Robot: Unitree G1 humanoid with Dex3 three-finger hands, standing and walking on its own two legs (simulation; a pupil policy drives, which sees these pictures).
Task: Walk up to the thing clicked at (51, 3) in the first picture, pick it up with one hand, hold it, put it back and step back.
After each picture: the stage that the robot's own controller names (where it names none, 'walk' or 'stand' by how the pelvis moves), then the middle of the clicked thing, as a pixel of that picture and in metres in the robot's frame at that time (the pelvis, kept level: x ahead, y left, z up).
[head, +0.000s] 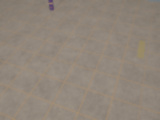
stand; (50, 2) +2.31 +0.53 -0.66
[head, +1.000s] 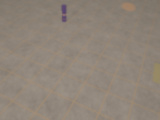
walk; (64, 13) +2.18 +0.27 -0.63
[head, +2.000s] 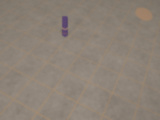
walk; (64, 26) +1.54 +0.16 -0.65
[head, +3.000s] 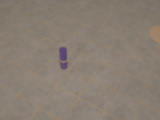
walk; (63, 58) +1.04 +0.18 -0.65
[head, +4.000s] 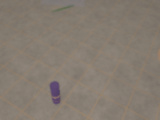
walk; (55, 93) +0.66 +0.20 -0.64
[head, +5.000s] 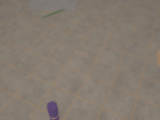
stand; (53, 113) +0.50 +0.19 -0.64
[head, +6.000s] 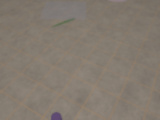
stand; out of the picture +0.46 +0.20 -0.65
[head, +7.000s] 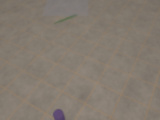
stand; out of the picture +0.46 +0.20 -0.65
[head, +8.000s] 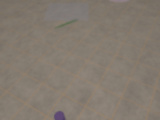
stand; out of the picture +0.48 +0.20 -0.66
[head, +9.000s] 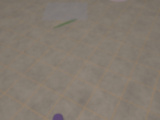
stand; out of the picture +0.45 +0.20 -0.66
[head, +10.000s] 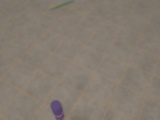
go down; (57, 111) +0.46 +0.20 -0.65
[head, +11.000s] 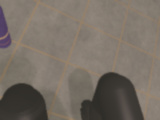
go down; out of the picture +0.54 +0.25 -0.22
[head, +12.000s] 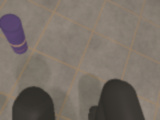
approach; (16, 37) +0.53 +0.24 -0.26
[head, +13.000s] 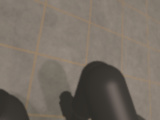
close in; out of the picture +0.52 +0.29 -0.17
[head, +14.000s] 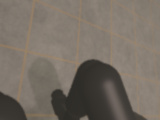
close; out of the picture +0.51 +0.30 -0.17
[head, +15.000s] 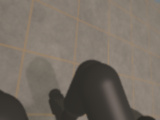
lift; out of the picture +0.47 +0.27 -0.18
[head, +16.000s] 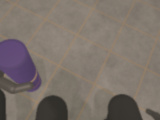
lift; (23, 71) +0.35 +0.20 -0.02
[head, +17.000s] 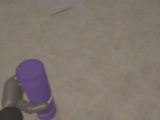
hold; (40, 94) +0.30 +0.16 +0.04
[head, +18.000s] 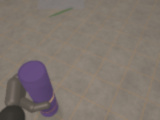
hold; (42, 93) +0.31 +0.15 +0.03
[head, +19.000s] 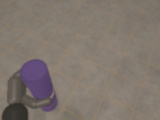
crouch; (42, 89) +0.33 +0.15 -0.01
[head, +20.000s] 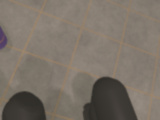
crouch; out of the picture +0.52 +0.22 -0.05
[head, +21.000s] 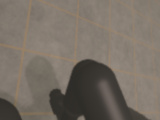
lower; out of the picture +0.48 +0.28 -0.18
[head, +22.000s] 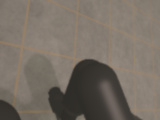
lower; out of the picture +0.49 +0.29 -0.18
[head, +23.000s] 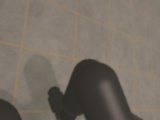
lower; out of the picture +0.49 +0.29 -0.18
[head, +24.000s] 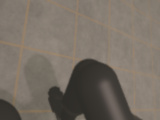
lower; out of the picture +0.49 +0.29 -0.18
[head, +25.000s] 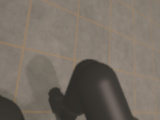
draw back; out of the picture +0.49 +0.26 -0.19
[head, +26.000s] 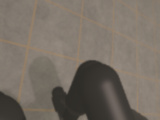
rise; out of the picture +0.49 +0.26 -0.19
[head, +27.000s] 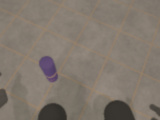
walk; (49, 70) +0.49 +0.18 -0.40
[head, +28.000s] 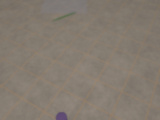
stand; out of the picture +0.44 +0.15 -0.60
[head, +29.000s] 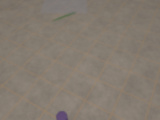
stand; out of the picture +0.44 +0.15 -0.60
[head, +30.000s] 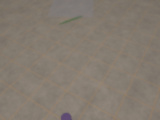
stand; out of the picture +0.45 +0.15 -0.64
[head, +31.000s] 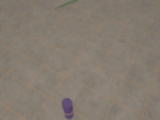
walk; (68, 109) +0.48 +0.12 -0.64
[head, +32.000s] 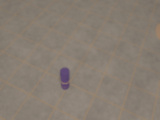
walk; (65, 79) +0.67 +0.13 -0.64
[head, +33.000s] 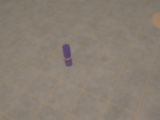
walk; (67, 55) +1.03 +0.26 -0.63
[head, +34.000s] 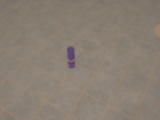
stand; (71, 58) +1.08 +0.15 -0.65
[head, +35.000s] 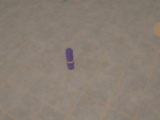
stand; (70, 59) +1.08 +0.17 -0.66
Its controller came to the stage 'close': yes
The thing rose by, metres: 0.68
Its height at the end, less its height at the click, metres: +0.00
